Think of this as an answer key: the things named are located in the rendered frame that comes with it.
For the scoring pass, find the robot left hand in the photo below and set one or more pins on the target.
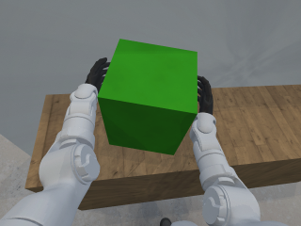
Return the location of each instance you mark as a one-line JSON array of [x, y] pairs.
[[95, 76]]

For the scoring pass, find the robot right forearm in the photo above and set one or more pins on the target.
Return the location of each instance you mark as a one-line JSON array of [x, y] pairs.
[[212, 163]]

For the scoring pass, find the pedestal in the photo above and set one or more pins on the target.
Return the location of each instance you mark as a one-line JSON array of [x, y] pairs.
[[258, 129]]

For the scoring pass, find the carton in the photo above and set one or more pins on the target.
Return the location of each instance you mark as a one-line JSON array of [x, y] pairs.
[[149, 96]]

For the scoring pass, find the robot left forearm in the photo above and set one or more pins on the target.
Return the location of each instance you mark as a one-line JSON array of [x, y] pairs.
[[79, 122]]

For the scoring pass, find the robot right hand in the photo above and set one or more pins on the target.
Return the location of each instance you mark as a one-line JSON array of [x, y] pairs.
[[206, 99]]

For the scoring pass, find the right robot upper arm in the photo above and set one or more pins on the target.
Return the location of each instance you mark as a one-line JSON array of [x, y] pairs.
[[232, 206]]

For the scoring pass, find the left robot upper arm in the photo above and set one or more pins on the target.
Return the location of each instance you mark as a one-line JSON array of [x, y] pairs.
[[66, 175]]

